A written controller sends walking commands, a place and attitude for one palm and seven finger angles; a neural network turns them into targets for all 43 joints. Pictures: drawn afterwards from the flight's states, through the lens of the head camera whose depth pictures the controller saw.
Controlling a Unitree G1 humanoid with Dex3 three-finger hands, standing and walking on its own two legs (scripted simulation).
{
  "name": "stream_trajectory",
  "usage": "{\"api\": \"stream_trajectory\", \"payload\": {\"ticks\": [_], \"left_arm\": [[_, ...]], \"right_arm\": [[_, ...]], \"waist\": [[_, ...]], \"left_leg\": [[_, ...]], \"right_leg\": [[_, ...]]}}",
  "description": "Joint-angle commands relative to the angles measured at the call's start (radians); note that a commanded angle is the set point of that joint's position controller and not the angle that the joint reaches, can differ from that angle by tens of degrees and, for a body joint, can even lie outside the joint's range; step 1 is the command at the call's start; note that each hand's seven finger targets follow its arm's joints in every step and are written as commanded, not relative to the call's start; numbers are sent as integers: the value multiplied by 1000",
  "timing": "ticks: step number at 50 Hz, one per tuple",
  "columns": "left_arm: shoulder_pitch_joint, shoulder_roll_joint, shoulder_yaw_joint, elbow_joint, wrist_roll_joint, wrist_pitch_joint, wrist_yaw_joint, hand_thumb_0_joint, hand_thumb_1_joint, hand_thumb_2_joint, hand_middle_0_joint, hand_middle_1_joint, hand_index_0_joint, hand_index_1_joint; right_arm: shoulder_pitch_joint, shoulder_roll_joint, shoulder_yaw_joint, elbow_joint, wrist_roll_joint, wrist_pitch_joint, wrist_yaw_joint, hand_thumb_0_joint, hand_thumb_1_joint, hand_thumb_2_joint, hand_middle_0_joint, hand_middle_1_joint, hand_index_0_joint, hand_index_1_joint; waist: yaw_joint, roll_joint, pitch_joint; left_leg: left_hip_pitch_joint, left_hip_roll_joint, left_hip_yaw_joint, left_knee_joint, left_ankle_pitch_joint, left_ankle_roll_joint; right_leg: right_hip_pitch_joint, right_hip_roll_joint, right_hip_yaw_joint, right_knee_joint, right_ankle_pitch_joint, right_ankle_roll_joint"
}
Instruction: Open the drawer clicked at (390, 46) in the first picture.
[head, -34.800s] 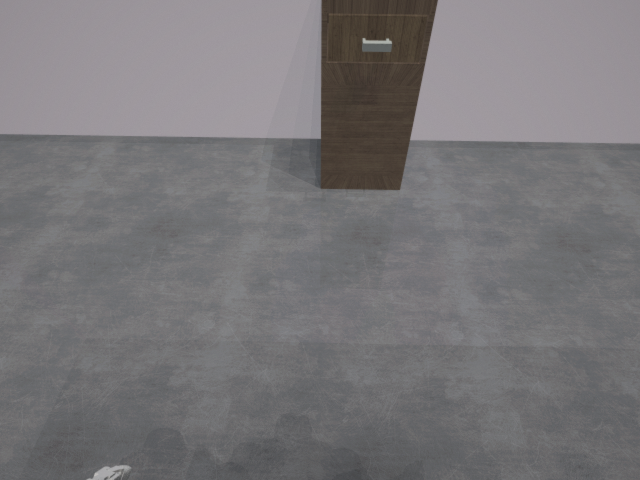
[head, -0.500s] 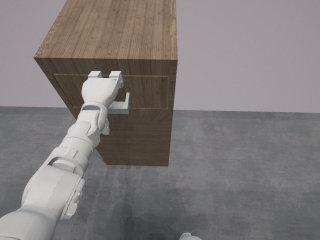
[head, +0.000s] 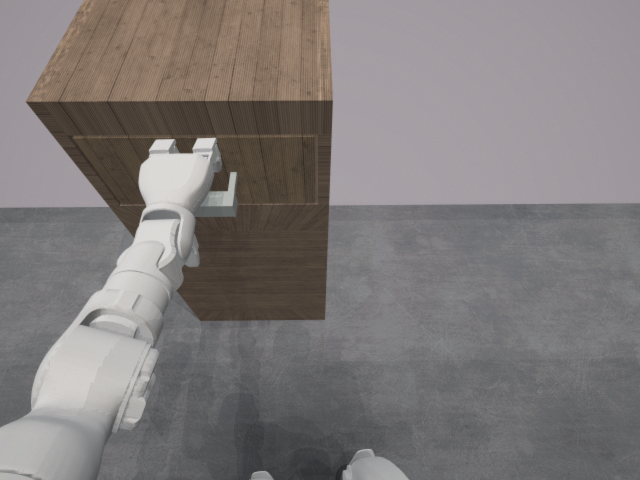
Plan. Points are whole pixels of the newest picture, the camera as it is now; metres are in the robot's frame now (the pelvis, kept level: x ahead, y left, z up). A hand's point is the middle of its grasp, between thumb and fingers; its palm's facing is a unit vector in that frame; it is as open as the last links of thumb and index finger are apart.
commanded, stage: lower the fingers behind the handle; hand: left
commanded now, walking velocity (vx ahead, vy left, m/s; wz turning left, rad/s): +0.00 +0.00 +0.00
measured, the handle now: (204, 191) +0.54 +0.14 -0.03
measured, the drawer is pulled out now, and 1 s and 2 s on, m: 0.00 0.00 0.00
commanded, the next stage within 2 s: lift the hand off the handle in 1.26 s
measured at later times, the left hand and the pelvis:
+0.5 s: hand (191, 212) +0.49 +0.16 -0.01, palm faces -0.03 +0.00 -1.00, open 13.9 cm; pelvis +0.00 +0.00 -0.02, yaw +0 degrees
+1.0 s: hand (192, 214) +0.49 +0.16 -0.02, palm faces -0.01 +0.02 -1.00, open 13.9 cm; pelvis -0.02 +0.01 -0.04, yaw +0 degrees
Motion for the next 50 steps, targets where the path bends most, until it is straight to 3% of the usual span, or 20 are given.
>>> {"api": "stream_trajectory", "payload": {"ticks": [1,3,5,6,8,11,12,19,21,25,27,32,36,38,39,40,42,43,48,50], "left_arm": [[-475,213,50,-187,-5,15,49,0,-500,300,-300,-1200,-300,-1200],[-496,209,41,-195,-8,13,41,0,-500,300,-300,-1200,-300,-1200],[-501,173,22,-211,-15,1,28,0,-500,300,-300,-1200,-300,-1200],[-482,152,2,-181,-13,-1,24,0,-500,300,-300,-1200,-300,-1200],[-484,192,32,-176,-12,-8,27,0,-500,300,-300,-1200,-300,-1200],[-481,187,36,-164,-5,-18,38,0,-500,300,-300,-1200,-300,-1200],[-470,218,63,-158,-5,-16,46,0,-500,300,-300,-1200,-300,-1200],[-462,250,80,-133,4,24,73,0,-500,300,-300,-1200,-300,-1200],[-463,218,52,-121,5,28,64,0,-500,300,-300,-1200,-300,-1200],[-464,220,59,-119,-5,25,50,0,-500,300,-300,-1200,-300,-1200],[-447,184,30,-90,-5,30,42,0,-500,300,-300,-1200,-300,-1200],[-433,208,38,-25,-7,45,34,0,-500,300,-300,-1200,-300,-1200],[-427,204,37,-38,-4,45,23,0,-500,300,-300,-1200,-300,-1200],[-403,180,18,-17,-7,52,15,0,-500,300,-300,-1200,-300,-1200],[-400,206,39,-34,-8,51,14,0,-500,300,-300,-1200,-300,-1200],[-413,187,25,-41,-11,49,11,0,-500,300,-300,-1200,-300,-1200],[-384,187,24,-31,-8,52,8,0,-500,300,-300,-1200,-300,-1200],[-390,166,2,-20,-7,54,8,0,-500,300,-300,-1200,-300,-1200],[-465,182,0,-31,-7,62,12,0,-500,300,-300,-1200,-300,-1200],[-487,231,35,-36,-16,66,10,0,-500,300,-300,-1200,-300,-1200]], "right_arm": [[121,-135,-50,-57,-7,-21,-7,0,-900,-900,200,300,200,300],[123,-138,-51,-53,-7,-23,-9,0,-900,-900,200,300,200,300],[127,-134,-56,-50,-8,-26,-7,0,-900,-900,200,300,200,300],[134,-132,-55,-43,-7,-26,-8,0,-900,-900,200,300,200,300],[133,-139,-52,-39,-7,-29,-9,0,-900,-900,200,300,200,300],[143,-137,-51,-36,-11,-33,-6,0,-900,-900,200,300,200,300],[140,-141,-49,-36,-14,-32,-7,0,-900,-900,200,300,200,300],[138,-143,-41,-46,-16,-27,0,0,-900,-900,200,300,200,300],[142,-141,-42,-46,-15,-29,-1,0,-900,-900,200,300,200,300],[150,-145,-45,-41,-16,-30,-2,0,-900,-900,200,300,200,300],[154,-144,-42,-39,-14,-29,1,0,-900,-900,200,300,200,300],[159,-153,-33,-37,-15,-29,-2,0,-900,-900,200,300,200,300],[167,-152,-35,-46,-18,-29,2,0,-900,-900,200,300,200,300],[166,-152,-33,-50,-17,-25,1,0,-900,-900,200,300,200,300],[168,-155,-34,-53,-13,-24,2,0,-900,-900,200,300,200,300],[164,-154,-35,-54,-15,-23,2,0,-900,-900,200,300,200,300],[163,-154,-32,-59,-11,-22,3,0,-900,-900,200,300,200,300],[160,-153,-30,-58,-12,-24,2,0,-900,-900,200,300,200,300],[163,-156,-28,-58,-9,-31,-3,0,-900,-900,200,300,200,300],[164,-162,-27,-56,-12,-31,-4,0,-900,-900,200,300,200,300]], "waist": [[-18,-19,-474],[-28,-26,-478],[-34,5,-496],[-40,-15,-468],[-35,-16,-445],[-33,-3,-452],[-29,-22,-453],[-23,-19,-478],[-35,-18,-473],[-41,-31,-496],[-46,-16,-450],[-57,-57,-401],[-47,-26,-447],[-54,-56,-412],[-48,-54,-428],[-54,-49,-433],[-41,-36,-411],[-54,-40,-391],[-69,-31,-385],[-68,-26,-418]], "left_leg": [[136,-21,-8,-28,337,12],[133,-20,-11,-20,335,13],[163,-17,-17,-9,364,12],[153,-17,-20,-4,352,13],[119,-18,-23,-1,320,13],[109,-18,-28,14,331,12],[90,-18,-25,22,327,14],[26,-22,-18,45,297,14],[31,-21,-22,50,297,14],[41,-18,-27,62,312,16],[28,-16,-28,65,291,14],[-48,-20,-30,82,232,18],[-39,-18,-29,97,255,17],[-61,-17,-28,100,234,18],[-64,-16,-28,103,228,18],[-61,-17,-29,106,229,18],[-74,-16,-31,106,204,16],[-83,-16,-32,109,190,17],[-92,-13,-39,110,134,19],[-95,-13,-39,115,138,21]], "right_leg": [[330,-20,46,-62,364,28],[322,-20,48,-58,364,31],[297,-17,43,-50,370,26],[275,-16,39,-50,354,28],[260,-17,41,-44,327,27],[234,-15,34,-23,323,23],[238,-15,37,-17,328,25],[255,-17,43,6,330,29],[235,-16,39,10,324,30],[223,-14,37,19,325,29],[176,-12,28,22,292,28],[148,-13,31,33,247,31],[143,-13,26,57,259,27],[130,-11,24,55,246,29],[133,-11,28,58,240,29],[128,-10,28,62,242,27],[105,-9,24,67,206,26],[87,-10,22,65,193,26],[46,-11,17,66,116,27],[63,-12,23,72,124,27]]}}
